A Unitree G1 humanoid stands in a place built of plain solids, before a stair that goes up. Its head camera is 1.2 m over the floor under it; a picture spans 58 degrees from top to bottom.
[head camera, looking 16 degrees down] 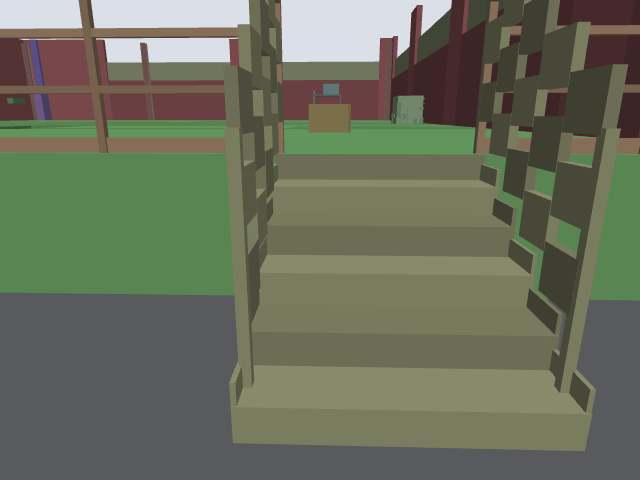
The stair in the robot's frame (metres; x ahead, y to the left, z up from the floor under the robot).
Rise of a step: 0.16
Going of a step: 0.28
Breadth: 1.32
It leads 2 degrees to the right of straight ahead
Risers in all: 6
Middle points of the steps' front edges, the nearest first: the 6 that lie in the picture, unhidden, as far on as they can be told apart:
1.35 -0.33 0.16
1.63 -0.34 0.32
1.91 -0.34 0.49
2.19 -0.35 0.65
2.47 -0.36 0.81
2.75 -0.37 0.97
